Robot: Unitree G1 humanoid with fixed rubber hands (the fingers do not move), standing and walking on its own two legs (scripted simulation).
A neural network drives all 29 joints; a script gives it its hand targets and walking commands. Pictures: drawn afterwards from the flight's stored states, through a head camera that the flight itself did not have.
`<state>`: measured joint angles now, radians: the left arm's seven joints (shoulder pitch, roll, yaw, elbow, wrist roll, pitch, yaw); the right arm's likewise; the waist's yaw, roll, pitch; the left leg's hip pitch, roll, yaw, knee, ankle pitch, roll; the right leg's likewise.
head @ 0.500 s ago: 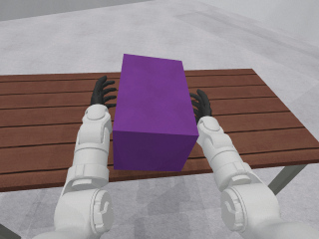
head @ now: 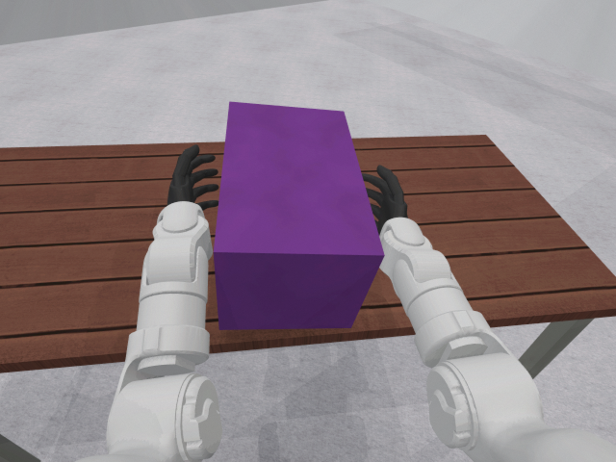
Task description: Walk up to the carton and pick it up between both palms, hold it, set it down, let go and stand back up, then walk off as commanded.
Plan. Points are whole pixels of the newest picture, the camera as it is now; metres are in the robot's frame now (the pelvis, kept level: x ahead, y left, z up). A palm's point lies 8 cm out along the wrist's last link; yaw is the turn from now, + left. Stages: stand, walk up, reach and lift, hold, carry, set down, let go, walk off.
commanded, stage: reach and lift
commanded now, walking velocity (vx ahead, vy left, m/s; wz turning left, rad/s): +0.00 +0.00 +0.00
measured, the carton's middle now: (287, 209) +0.43 +0.01 +0.12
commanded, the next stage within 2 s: hold in 0.70 s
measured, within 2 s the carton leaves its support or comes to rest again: neither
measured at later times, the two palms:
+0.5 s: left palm (179, 200) +0.38 +0.15 +0.18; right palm (392, 212) +0.37 -0.13 +0.16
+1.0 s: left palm (173, 197) +0.37 +0.15 +0.20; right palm (393, 207) +0.37 -0.12 +0.17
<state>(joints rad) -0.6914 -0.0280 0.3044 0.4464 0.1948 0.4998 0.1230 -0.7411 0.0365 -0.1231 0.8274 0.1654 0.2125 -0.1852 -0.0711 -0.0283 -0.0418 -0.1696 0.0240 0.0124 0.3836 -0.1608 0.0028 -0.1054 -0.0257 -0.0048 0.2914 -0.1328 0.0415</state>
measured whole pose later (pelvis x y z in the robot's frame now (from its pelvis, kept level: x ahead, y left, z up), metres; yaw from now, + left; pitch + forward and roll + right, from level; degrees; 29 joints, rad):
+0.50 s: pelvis +0.00 +0.00 +0.00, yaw +0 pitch -4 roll -1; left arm -0.68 -0.03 0.30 0.36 0.20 0.57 0.12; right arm -0.74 0.03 -0.10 0.74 0.19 0.29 -0.20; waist -0.07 -0.03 -0.04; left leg -0.15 0.02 0.01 0.38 -0.16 0.00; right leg -0.08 -0.03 0.00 0.29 -0.13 0.04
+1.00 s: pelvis +0.00 +0.00 +0.00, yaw +0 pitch -5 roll -1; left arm -0.68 -0.03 0.30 0.30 0.21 0.63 0.11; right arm -0.74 0.03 -0.09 0.68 0.20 0.36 -0.22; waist -0.07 -0.03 -0.04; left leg -0.13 0.02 0.01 0.38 -0.16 0.00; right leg -0.07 -0.03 0.00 0.29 -0.13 0.04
